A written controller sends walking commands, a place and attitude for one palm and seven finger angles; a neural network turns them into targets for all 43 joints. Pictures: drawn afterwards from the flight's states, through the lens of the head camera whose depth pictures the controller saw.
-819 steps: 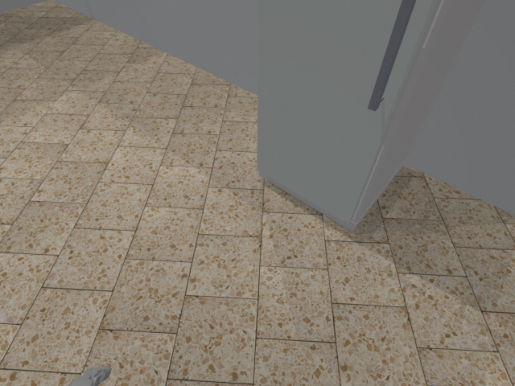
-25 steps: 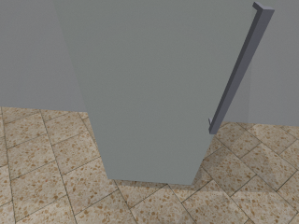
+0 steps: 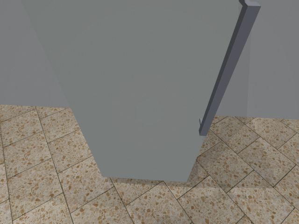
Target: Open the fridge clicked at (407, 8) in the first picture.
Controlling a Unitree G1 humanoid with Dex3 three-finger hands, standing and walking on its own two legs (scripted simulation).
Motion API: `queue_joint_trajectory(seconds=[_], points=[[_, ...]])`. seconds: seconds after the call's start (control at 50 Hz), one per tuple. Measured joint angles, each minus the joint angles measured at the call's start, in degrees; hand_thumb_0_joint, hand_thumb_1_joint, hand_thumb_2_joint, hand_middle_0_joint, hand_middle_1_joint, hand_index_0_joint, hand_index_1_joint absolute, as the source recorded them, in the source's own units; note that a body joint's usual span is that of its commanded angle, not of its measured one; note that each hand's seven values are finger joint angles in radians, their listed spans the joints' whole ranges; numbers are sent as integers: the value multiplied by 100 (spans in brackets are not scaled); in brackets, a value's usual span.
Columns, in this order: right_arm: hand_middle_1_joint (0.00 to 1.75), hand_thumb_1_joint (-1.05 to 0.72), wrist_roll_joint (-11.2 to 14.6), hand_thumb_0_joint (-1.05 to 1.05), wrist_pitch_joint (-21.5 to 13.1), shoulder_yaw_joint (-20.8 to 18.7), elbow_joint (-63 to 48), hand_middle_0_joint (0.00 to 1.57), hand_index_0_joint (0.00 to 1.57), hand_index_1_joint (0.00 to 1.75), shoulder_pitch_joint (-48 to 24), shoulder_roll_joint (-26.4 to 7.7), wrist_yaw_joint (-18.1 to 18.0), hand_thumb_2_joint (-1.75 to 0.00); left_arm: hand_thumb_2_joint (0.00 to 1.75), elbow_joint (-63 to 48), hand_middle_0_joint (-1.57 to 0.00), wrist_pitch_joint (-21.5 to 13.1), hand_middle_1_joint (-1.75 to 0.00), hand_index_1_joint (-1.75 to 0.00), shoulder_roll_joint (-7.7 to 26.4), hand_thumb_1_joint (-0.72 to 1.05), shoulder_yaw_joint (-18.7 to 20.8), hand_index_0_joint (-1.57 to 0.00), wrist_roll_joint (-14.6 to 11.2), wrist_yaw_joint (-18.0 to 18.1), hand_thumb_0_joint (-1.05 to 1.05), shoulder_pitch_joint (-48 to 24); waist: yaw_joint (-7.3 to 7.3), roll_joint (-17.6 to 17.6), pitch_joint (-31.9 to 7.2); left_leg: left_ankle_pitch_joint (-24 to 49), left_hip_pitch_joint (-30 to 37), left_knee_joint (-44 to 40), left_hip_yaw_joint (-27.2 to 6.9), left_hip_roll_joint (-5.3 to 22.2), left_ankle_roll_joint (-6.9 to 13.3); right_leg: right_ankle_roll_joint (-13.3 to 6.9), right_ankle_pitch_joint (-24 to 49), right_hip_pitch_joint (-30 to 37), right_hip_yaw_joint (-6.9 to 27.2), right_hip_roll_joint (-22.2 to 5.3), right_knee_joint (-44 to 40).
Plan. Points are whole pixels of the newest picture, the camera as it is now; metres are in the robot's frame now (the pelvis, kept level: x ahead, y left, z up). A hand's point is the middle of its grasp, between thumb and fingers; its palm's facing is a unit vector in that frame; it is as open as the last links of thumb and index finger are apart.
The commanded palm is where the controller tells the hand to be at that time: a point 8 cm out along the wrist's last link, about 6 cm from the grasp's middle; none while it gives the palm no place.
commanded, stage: come to a stop and stand still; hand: right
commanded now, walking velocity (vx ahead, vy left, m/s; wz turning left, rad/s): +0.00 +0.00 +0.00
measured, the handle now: (217, 83) +0.46 -0.17 +0.15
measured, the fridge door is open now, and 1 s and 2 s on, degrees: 0 0 0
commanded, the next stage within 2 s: look again from close up in 0.38 s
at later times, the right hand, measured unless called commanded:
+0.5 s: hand out of the picture +0.02 -0.20 -0.17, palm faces +0.01 +0.98 -0.21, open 7.4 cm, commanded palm none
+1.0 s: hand out of the picture +0.00 -0.19 -0.17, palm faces +0.02 +0.98 -0.20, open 7.4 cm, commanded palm none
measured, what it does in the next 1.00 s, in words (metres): stands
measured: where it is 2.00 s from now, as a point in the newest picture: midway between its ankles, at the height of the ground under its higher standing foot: outside the picture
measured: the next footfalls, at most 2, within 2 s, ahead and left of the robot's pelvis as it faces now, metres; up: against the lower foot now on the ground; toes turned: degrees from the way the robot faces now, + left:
none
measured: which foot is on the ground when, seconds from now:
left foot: down 0.00-1.00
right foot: down 0.00-1.00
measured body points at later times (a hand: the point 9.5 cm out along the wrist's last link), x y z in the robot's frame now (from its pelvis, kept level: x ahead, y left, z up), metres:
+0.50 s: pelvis +0.01 -0.01 +0.00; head +0.02 -0.02 +0.45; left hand +0.05 +0.22 -0.15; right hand +0.02 -0.25 -0.16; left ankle -0.02 +0.12 -0.74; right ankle +0.02 -0.10 -0.74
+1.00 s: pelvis +0.00 -0.01 +0.00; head +0.01 -0.02 +0.45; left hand +0.03 +0.23 -0.15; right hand +0.00 -0.24 -0.16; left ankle -0.02 +0.12 -0.74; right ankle +0.02 -0.10 -0.74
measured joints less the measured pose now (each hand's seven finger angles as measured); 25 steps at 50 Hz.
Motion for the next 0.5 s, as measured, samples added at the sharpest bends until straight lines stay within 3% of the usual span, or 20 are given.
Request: queue_joint_trajectory(seconds=[0.5], points=[[30,-91,-26,0,-21,-13,137,20,20,30,-128,-167,4,-90,90,55,-20,-47,-30,-30,149,91,11,-20,-22,-31,1,-395,-35,43,36,12,216,-191,-27,116,-107,-92,13,222,-34,124,-209]])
